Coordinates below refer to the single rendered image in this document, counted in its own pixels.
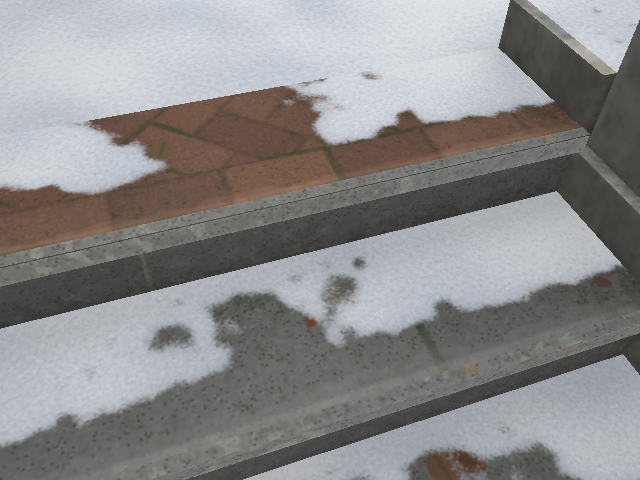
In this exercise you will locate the stairs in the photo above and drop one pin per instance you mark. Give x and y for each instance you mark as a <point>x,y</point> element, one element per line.
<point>105,394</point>

